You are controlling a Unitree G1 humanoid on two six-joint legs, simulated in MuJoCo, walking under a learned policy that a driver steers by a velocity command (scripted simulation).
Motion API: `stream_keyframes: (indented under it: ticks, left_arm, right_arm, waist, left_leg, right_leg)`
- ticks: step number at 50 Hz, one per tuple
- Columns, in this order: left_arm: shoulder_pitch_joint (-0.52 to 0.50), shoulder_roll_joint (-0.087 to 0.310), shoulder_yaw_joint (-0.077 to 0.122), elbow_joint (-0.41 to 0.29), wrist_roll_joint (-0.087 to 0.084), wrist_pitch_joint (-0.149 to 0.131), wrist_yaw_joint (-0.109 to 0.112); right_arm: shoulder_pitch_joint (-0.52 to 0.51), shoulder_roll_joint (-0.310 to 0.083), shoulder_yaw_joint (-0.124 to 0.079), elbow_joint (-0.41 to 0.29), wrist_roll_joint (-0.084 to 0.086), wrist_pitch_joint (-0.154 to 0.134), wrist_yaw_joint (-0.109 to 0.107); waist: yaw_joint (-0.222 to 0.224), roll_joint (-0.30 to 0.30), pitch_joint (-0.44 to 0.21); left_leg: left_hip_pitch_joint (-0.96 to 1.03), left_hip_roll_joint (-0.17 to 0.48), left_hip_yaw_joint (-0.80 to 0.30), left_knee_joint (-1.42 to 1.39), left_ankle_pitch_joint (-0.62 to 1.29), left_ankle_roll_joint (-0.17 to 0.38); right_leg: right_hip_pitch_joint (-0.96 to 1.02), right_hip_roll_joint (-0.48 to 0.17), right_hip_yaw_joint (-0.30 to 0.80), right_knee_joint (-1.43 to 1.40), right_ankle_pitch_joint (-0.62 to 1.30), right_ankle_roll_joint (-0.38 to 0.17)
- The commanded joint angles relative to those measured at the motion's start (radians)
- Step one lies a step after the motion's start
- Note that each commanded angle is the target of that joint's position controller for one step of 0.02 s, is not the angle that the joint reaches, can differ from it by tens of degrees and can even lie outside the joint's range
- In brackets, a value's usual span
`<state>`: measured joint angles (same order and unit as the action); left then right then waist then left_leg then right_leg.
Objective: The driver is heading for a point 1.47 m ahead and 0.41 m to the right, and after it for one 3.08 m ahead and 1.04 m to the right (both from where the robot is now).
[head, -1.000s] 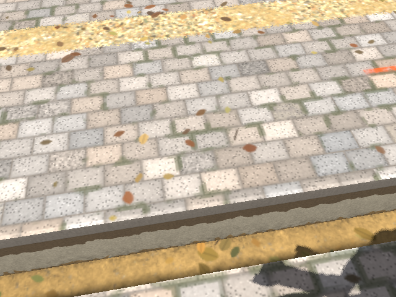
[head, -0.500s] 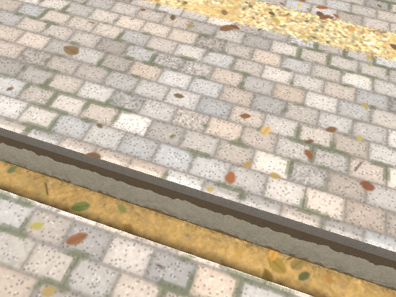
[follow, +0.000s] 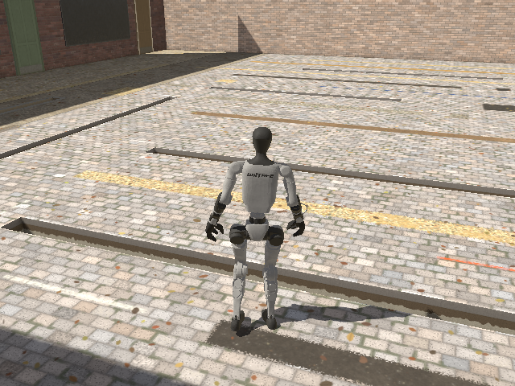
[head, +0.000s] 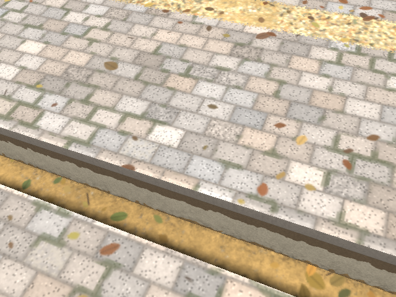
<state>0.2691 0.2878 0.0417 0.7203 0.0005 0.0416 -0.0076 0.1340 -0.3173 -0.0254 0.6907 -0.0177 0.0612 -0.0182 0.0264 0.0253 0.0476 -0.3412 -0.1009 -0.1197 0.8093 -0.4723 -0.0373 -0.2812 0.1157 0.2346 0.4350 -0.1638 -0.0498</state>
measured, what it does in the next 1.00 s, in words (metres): walks ahead, turning right: left foot, then right foot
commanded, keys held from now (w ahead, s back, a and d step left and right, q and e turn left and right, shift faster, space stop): w+e+shift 0.70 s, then w+q+shift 0.30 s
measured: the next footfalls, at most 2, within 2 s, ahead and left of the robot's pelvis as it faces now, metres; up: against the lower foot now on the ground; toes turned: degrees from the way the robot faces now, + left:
left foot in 0.12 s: +0.04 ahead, +0.11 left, +0.00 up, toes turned -12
right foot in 0.62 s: +0.31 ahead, -0.23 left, +0.00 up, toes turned -35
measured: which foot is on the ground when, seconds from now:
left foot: up 0.00-0.10, down 0.12-0.62, up 0.64-1.00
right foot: down 0.00-0.10, up 0.12-0.60, down 0.62-1.00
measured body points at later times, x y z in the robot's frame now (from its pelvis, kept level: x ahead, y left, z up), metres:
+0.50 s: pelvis +0.14 -0.04 -0.02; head +0.17 -0.03 +0.43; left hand +0.45 +0.10 -0.10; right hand +0.00 -0.29 -0.13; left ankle +0.00 +0.12 -0.74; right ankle +0.23 -0.22 -0.68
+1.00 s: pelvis +0.51 -0.30 -0.04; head +0.53 -0.31 +0.41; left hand +0.66 -0.05 -0.17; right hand +0.51 -0.63 -0.13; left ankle +0.85 -0.36 -0.67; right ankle +0.27 -0.20 -0.74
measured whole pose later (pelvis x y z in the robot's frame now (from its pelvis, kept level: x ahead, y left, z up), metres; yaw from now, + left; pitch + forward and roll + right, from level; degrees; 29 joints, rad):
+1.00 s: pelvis +0.51 -0.30 -0.04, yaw -36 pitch +1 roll +0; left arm 0.47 0.33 0.05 0.89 0.01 -0.12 -0.01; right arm 0.09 -0.30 -0.06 0.75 -0.02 -0.05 0.08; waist 0.05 -0.02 0.03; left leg -0.91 0.06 -0.02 0.72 0.14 0.09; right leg 0.31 0.10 0.00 0.15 -0.47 -0.09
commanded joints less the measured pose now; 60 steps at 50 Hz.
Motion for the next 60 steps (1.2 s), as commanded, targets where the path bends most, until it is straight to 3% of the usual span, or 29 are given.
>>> stream_keyframes:
  ticks: [1, 3, 5, 6, 7, 9, 13, 22, 26, 29, 30, 31, 32, 33, 35, 39, 41, 42, 43, 44, 47, 48, 50, 53, 55, 56, 57, 58, 60]
  left_arm:
    - [0.02, 0.206, 0.081, -0.059, 0.007, 0.005, 0.0]
    - [-0.09, 0.189, 0.085, -0.096, 0.013, 0.018, -0.013]
    - [-0.22, 0.162, 0.084, -0.142, 0.011, 0.021, -0.006]
    - [-0.137, 0.101, 0.076, -0.125, -0.009, 0.013, 0.01]
    - [-0.098, 0.046, 0.05, -0.161, -0.007, -0.005, 0.02]
    - [-0.203, 0.158, 0.067, -0.187, 0.006, -0.021, -0.01]
    - [-0.132, 0.129, 0.058, -0.161, 0.027, -0.001, -0.065]
    - [-0.36, 0.108, 0.03, -0.223, 0.03, -0.008, -0.105]
    - [-0.445, 0.082, 0.01, -0.252, 0.022, -0.026, -0.139]
    - [-0.109, 0.111, 0.029, -0.15, 0.012, -0.017, -0.105]
    - [0.077, 0.155, 0.052, -0.104, 0.018, -0.021, -0.088]
    - [0.285, 0.22, 0.091, -0.033, 0.019, -0.027, -0.062]
    - [0.127, 0.293, 0.108, -0.069, -0.003, -0.021, -0.04]
    - [0.062, 0.306, 0.101, -0.128, 0.004, -0.028, -0.044]
    - [0.071, 0.262, 0.097, -0.074, 0.003, -0.046, -0.028]
    - [0.005, 0.123, 0.033, -0.04, 0.018, -0.093, -0.017]
    - [0.105, 0.213, 0.059, 0.038, 0.046, -0.131, -0.024]
    - [0.163, 0.161, 0.049, 0.084, 0.044, -0.158, -0.024]
    - [0.191, 0.168, 0.05, 0.11, 0.057, -0.183, -0.024]
    - [0.258, 0.17, 0.052, 0.144, 0.047, -0.196, -0.026]
    - [0.137, 0.151, 0.036, 0.1, 0.007, -0.181, -0.003]
    - [0.108, 0.143, 0.029, 0.105, -0.004, -0.184, -0.002]
    - [0.127, 0.149, 0.024, 0.115, -0.007, -0.186, 0.011]
    - [0.157, 0.211, 0.04, 0.119, 0.027, -0.155, 0.043]
    - [0.134, 0.246, 0.041, 0.121, 0.034, -0.11, 0.033]
    - [0.067, 0.184, 0.017, 0.104, 0.028, -0.121, 0.026]
    - [0.123, 0.091, -0.006, 0.011, -0.026, -0.147, 0.002]
    - [0.032, 0.159, -0.01, 0.004, 0.004, -0.185, -0.004]
    - [0.022, 0.147, -0.027, 0.007, 0.023, -0.217, -0.01]
  right_arm:
    - [-0.007, -0.088, -0.015, -0.076, -0.006, -0.032, 0.002]
    - [0.012, -0.066, -0.006, -0.074, 0.004, -0.048, 0.004]
    - [0.224, -0.096, -0.019, -0.006, 0.008, -0.062, -0.022]
    - [0.241, -0.183, -0.045, 0.008, 0.009, -0.075, -0.038]
    - [0.139, -0.245, -0.049, -0.058, -0.015, -0.081, -0.037]
    - [0.034, -0.161, -0.033, -0.066, -0.031, -0.094, -0.021]
    - [0.132, -0.135, -0.02, -0.032, -0.009, -0.132, -0.002]
    - [0.364, -0.102, -0.029, 0.082, -0.02, -0.171, 0.015]
    - [0.398, -0.119, -0.036, 0.142, -0.018, -0.179, -0.008]
    - [0.319, -0.188, -0.054, 0.15, -0.019, -0.157, -0.024]
    - [0.275, -0.209, -0.059, 0.133, -0.021, -0.144, -0.025]
    - [0.243, -0.208, -0.063, 0.13, -0.029, -0.137, -0.015]
    - [0.289, -0.067, -0.038, 0.097, -0.038, -0.137, 0.014]
    - [0.234, -0.124, -0.045, 0.009, -0.02, -0.162, 0.022]
    - [0.172, -0.146, -0.046, -0.009, -0.006, -0.183, 0.019]
    - [0.288, -0.101, -0.045, 0.084, -0.062, -0.096, 0.02]
    - [0.227, -0.047, -0.035, 0.065, -0.059, -0.082, 0.034]
    - [0.041, -0.107, -0.074, 0.02, -0.014, -0.097, 0.036]
    - [-0.057, -0.07, -0.062, -0.009, 0.012, -0.111, 0.037]
    - [-0.187, -0.064, -0.061, -0.04, -0.003, -0.117, 0.033]
    - [-0.144, -0.034, -0.037, -0.044, -0.008, -0.127, 0.093]
    - [-0.121, -0.029, -0.041, -0.004, 0.019, -0.128, 0.119]
    - [-0.184, 0.022, -0.019, 0.003, -0.022, -0.122, 0.129]
    - [-0.077, -0.017, -0.014, 0.064, -0.043, -0.105, 0.095]
    - [0.251, -0.129, -0.069, 0.167, -0.016, -0.091, 0.062]
    - [0.447, -0.175, -0.092, 0.222, -0.031, -0.083, 0.052]
    - [0.396, -0.28, -0.114, 0.208, -0.027, -0.081, 0.045]
    - [0.374, -0.245, -0.122, 0.173, -0.003, -0.087, 0.035]
    - [0.303, -0.203, -0.118, 0.211, -0.003, -0.123, 0.031]
  waist:
    - [-0.01, -0.171, -0.15]
    - [-0.055, -0.203, -0.083]
    - [-0.183, -0.154, -0.025]
    - [-0.149, 0.099, -0.066]
    - [-0.101, 0.169, -0.105]
    - [-0.059, 0.04, -0.017]
    - [-0.058, 0.091, 0.004]
    - [-0.147, 0.056, 0.123]
    - [-0.136, 0.066, 0.154]
    - [0.082, 0.158, -0.053]
    - [0.173, 0.167, -0.127]
    - [0.263, 0.097, -0.218]
    - [0.121, -0.236, -0.207]
    - [0.093, -0.186, -0.305]
    - [0.048, -0.051, -0.125]
    - [-0.076, 0.02, -0.003]
    - [-0.016, -0.077, 0.024]
    - [0.024, -0.033, 0.1]
    - [0.042, -0.084, 0.134]
    - [0.105, -0.12, 0.156]
    - [0.001, 0.023, 0.108]
    - [-0.013, 0.0, 0.12]
    - [-0.016, -0.019, 0.124]
    - [-0.09, -0.144, 0.034]
    - [-0.261, -0.155, -0.118]
    - [-0.296, -0.084, -0.176]
    - [-0.189, 0.224, -0.334]
    - [-0.211, -0.076, -0.492]
    - [-0.13, -0.093, -0.288]
  left_leg:
    - [-0.082, -0.013, 0.024, -0.052, -0.044, 0.013]
    - [0.099, -0.027, 0.042, -0.216, -0.009, 0.037]
    - [0.484, -0.007, 0.102, -0.558, 0.202, 0.074]
    - [0.626, 0.209, -0.095, -0.585, 0.062, 0.083]
    - [0.53, 0.517, -0.498, -0.646, -0.233, 0.151]
    - [0.336, 0.459, -0.421, -0.631, -0.231, 0.182]
    - [0.315, 0.324, -0.119, -0.641, 0.002, 0.126]
    - [0.431, 0.346, 0.129, -0.703, 0.19, 0.107]
    - [0.426, 0.336, 0.3, -0.696, 0.588, 0.079]
    - [0.346, 0.364, 0.408, -0.267, 1.649, 0.061]
    - [0.224, 0.389, 0.385, -0.042, 1.624, 0.073]
    - [0.002, 0.348, 0.355, 0.328, 1.203, 0.076]
    - [-0.333, 0.126, 0.356, 0.76, 0.043, 0.03]
    - [-0.537, 0.066, 0.145, 0.875, 0.033, -0.005]
    - [-0.444, 0.167, 0.027, 0.604, 0.153, -0.015]
    - [-0.239, 0.229, 0.049, 0.317, -0.007, -0.013]
    - [-0.345, 0.241, 0.106, 0.354, 0.18, 0.035]
    - [-0.56, 0.258, -0.001, 0.248, 0.263, 0.05]
    - [-0.616, 0.231, 0.022, 0.145, 0.327, 0.066]
    - [-0.789, 0.213, -0.008, 0.18, 0.329, 0.077]
    - [-0.486, 0.167, 0.065, -0.071, 0.619, 0.106]
    - [-0.373, 0.155, 0.147, -0.078, 0.697, 0.128]
    - [-0.207, 0.104, 0.22, -0.079, 0.775, 0.174]
    - [-0.058, 0.006, 0.343, -0.07, 0.535, 0.199]
    - [0.293, -0.066, 0.329, -0.154, 0.323, 0.268]
    - [0.555, 0.092, 0.085, -0.181, 0.384, 0.345]
    - [0.938, 0.395, -0.558, -0.222, 0.377, 0.619]
    - [0.883, 0.329, -0.644, -0.361, 0.326, 0.535]
    - [0.551, 0.288, -0.549, -0.534, 0.148, 0.428]
  right_leg:
    - [0.18, -0.18, 0.353, -0.162, -0.29, -0.144]
    - [-0.036, -0.138, 0.354, -0.192, -0.426, -0.107]
    - [-0.341, -0.006, 0.228, -0.128, -0.424, 0.036]
    - [-0.491, 0.076, 0.076, 0.216, -0.474, 0.063]
    - [-0.589, 0.078, -0.014, 0.484, -0.39, 0.048]
    - [-0.604, -0.068, -0.044, 0.612, -0.142, 0.042]
    - [-0.617, -0.106, -0.126, 0.772, 0.003, 0.044]
    - [-0.776, -0.157, -0.217, 0.666, 0.083, 0.014]
    - [-0.554, -0.142, -0.377, 0.373, 0.025, -0.07]
    - [-0.054, 0.002, -0.448, 0.465, -0.155, -0.148]
    - [0.173, 0.002, -0.371, 0.434, -0.22, -0.2]
    - [0.492, -0.001, -0.254, 0.355, -0.279, -0.238]
    - [0.631, -0.215, 0.152, 0.174, -0.367, -0.316]
    - [0.683, -0.32, 0.561, 0.035, -0.198, -0.445]
    - [0.404, -0.305, 0.424, -0.043, 0.0, -0.416]
    - [0.065, -0.267, 0.199, -0.082, 0.139, -0.35]
    - [0.129, -0.28, 0.101, -0.104, 0.301, -0.328]
    - [0.227, -0.249, 0.086, -0.115, 0.166, -0.253]
    - [0.219, -0.236, 0.037, -0.187, -0.013, -0.217]
    - [0.35, -0.271, 0.087, -0.209, -0.131, -0.216]
    - [0.231, -0.268, -0.126, -0.387, 0.19, -0.148]
    - [0.168, -0.239, -0.211, -0.423, 0.339, -0.126]
    - [0.143, -0.231, -0.323, -0.472, 0.506, -0.075]
    - [0.322, -0.268, -0.405, -0.206, 1.317, -0.009]
    - [0.252, -0.287, -0.413, 0.402, 1.527, 0.034]
    - [0.015, -0.182, -0.404, 0.81, 0.811, 0.041]
    - [-0.571, 0.021, -0.261, 1.317, -0.261, 0.149]
    - [-0.501, -0.028, -0.145, 1.217, -0.102, 0.084]
    - [-0.41, -0.144, -0.123, 1.04, 0.005, 0.009]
